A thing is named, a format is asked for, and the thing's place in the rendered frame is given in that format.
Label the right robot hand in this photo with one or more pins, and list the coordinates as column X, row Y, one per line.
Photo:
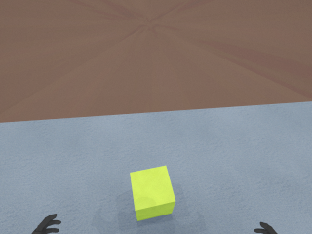
column 267, row 229

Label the carton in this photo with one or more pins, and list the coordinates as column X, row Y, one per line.
column 152, row 192

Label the left robot hand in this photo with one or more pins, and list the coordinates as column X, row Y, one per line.
column 48, row 221

